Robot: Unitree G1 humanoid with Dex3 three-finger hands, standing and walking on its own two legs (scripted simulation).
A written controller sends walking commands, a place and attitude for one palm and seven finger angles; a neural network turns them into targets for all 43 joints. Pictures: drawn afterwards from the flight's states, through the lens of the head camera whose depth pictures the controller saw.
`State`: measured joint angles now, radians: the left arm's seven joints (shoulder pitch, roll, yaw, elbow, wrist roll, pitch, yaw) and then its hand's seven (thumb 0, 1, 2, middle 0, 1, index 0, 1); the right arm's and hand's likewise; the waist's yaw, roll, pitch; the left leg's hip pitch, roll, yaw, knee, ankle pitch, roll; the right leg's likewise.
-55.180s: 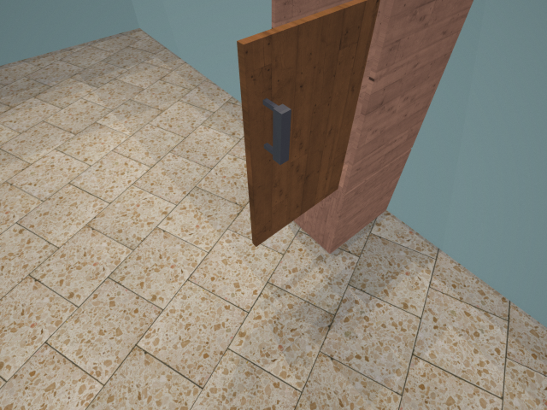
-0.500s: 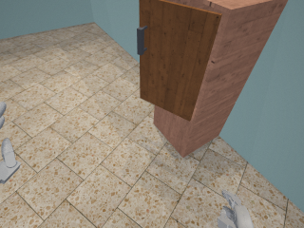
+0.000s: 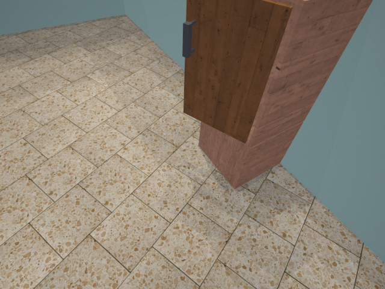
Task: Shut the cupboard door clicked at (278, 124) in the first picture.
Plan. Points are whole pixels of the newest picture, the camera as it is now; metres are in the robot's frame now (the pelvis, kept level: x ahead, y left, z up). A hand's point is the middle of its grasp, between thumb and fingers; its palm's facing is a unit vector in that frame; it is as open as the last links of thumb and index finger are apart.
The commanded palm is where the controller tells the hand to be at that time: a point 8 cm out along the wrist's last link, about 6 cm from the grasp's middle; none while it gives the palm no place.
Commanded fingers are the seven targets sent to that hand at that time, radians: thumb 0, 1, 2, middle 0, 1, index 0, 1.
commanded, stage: let the arm hang, fingers relaxed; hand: left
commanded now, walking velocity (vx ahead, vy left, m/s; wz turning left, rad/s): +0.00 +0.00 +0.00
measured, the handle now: (190, 38) +0.95 +0.07 +0.07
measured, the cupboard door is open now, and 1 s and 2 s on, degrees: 24 24 24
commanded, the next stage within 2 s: look to check the result in 0.60 s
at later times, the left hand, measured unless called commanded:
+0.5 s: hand out of the picture +0.00 +0.18 -0.18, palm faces +0.00 -0.98 -0.19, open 7.3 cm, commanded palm none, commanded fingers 0.00 0.90 0.90 -0.20 -0.30 -0.20 -0.30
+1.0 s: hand out of the picture +0.03 +0.23 -0.16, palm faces -0.03 -0.96 -0.29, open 7.4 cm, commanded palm none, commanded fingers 0.00 0.90 0.90 -0.20 -0.30 -0.20 -0.30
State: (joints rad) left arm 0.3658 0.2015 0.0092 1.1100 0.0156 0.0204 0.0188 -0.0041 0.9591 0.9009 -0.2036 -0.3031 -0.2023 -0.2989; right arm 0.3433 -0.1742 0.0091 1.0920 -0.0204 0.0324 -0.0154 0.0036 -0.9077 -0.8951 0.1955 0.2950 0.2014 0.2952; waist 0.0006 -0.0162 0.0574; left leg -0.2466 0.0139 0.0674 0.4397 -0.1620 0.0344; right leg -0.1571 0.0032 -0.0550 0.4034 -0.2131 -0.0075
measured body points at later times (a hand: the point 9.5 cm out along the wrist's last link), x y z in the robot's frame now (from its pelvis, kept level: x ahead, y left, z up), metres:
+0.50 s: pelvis -0.01 +0.01 +0.00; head -0.02 +0.01 +0.45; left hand +0.00 +0.23 -0.16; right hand -0.01 -0.22 -0.16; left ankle +0.05 +0.09 -0.74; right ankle +0.00 -0.12 -0.74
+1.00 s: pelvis +0.00 +0.00 +0.00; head +0.01 +0.00 +0.45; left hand +0.03 +0.28 -0.14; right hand +0.03 -0.27 -0.14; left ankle +0.05 +0.09 -0.74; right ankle +0.00 -0.12 -0.74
